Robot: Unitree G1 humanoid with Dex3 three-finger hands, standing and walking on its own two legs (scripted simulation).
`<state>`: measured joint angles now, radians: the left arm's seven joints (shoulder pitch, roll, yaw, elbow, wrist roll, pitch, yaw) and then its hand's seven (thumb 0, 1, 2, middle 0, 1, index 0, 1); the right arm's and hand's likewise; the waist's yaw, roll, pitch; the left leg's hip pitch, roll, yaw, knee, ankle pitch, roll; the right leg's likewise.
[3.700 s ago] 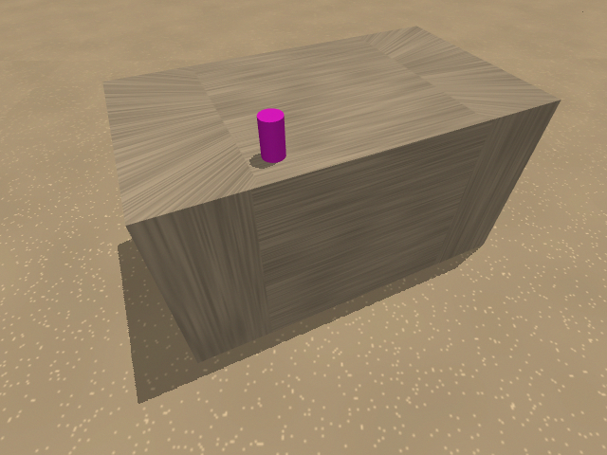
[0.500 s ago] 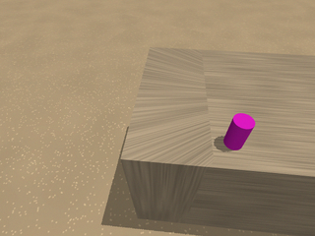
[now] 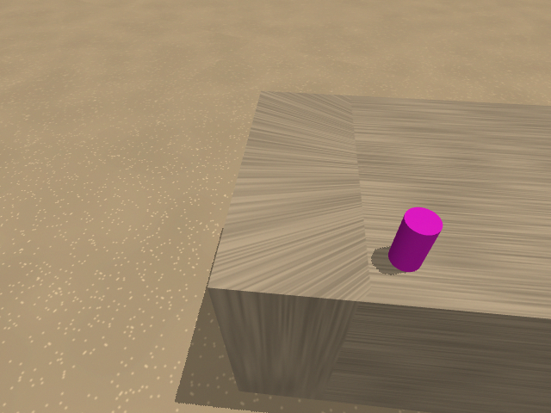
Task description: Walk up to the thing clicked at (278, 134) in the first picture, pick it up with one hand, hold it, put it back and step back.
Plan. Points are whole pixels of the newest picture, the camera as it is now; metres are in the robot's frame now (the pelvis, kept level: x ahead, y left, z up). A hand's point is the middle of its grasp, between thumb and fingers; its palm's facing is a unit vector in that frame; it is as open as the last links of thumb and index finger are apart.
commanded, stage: stand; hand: right
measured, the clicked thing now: (413, 240) +0.44 -0.22 -0.02
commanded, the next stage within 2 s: none
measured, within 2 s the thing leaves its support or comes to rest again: neither
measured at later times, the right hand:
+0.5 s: hand out of the picture +0.09 -0.26 -0.15, palm faces +0.01 +0.94 -0.34, open 7.4 cm
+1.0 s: hand out of the picture +0.09 -0.26 -0.15, palm faces +0.01 +0.94 -0.34, open 7.4 cm
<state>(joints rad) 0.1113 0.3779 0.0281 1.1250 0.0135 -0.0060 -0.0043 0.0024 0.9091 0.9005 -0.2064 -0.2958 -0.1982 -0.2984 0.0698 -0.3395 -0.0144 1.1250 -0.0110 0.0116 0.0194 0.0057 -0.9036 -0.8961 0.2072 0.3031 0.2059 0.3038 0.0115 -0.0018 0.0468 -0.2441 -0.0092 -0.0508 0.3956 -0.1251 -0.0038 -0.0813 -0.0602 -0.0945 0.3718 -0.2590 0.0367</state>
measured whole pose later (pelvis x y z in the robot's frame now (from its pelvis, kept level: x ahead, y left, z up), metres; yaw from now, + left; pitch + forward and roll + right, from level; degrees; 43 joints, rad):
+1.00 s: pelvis +0.02 -0.01 +0.00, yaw -2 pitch -2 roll +0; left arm 0.13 0.36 0.01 1.12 0.01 0.00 0.00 0.00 0.91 0.90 -0.21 -0.30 -0.20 -0.30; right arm 0.09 -0.34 0.00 1.15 -0.01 -0.01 0.00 0.01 -0.90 -0.90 0.21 0.30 0.21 0.30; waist 0.01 -0.01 0.04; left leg -0.18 0.01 -0.02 0.35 -0.13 -0.02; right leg -0.03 -0.04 -0.06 0.31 -0.25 0.03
